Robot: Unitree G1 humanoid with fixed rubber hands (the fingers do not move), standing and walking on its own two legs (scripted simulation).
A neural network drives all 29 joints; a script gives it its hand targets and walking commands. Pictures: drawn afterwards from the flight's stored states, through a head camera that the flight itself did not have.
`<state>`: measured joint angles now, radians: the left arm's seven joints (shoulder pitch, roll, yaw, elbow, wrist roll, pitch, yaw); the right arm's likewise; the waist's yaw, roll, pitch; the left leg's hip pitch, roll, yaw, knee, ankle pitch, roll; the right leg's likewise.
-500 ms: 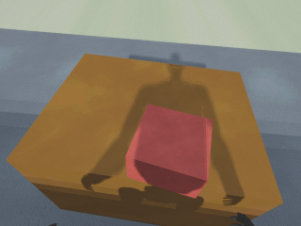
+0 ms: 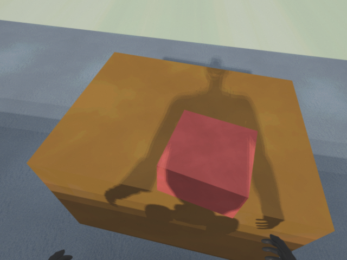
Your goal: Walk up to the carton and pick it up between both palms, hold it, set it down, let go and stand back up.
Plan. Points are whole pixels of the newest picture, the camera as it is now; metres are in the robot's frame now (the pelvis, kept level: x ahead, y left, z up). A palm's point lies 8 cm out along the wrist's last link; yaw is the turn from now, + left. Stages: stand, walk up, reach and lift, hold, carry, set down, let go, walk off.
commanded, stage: walk up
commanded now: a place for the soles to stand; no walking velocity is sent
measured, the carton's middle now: (207, 160) +0.42 -0.10 -0.07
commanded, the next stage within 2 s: reach and lift in 0.84 s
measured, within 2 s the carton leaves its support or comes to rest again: neither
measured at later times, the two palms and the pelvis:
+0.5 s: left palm out of the picture +0.06 +0.29 -0.09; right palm out of the picture +0.11 -0.25 -0.08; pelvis -0.01 +0.01 +0.01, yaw +0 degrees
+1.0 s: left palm out of the picture +0.13 +0.27 -0.09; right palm out of the picture +0.15 -0.25 -0.10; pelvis -0.01 +0.00 +0.00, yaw +2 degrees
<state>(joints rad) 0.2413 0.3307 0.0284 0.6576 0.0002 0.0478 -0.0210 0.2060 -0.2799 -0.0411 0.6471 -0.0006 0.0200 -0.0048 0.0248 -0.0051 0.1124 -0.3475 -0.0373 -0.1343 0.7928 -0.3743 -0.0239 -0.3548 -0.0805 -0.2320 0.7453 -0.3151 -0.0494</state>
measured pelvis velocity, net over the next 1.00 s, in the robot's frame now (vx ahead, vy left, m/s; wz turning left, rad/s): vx -0.01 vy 0.00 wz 0.04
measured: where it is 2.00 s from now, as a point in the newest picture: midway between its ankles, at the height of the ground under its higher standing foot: outside the picture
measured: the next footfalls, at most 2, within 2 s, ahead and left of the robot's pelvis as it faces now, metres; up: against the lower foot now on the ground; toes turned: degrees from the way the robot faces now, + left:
none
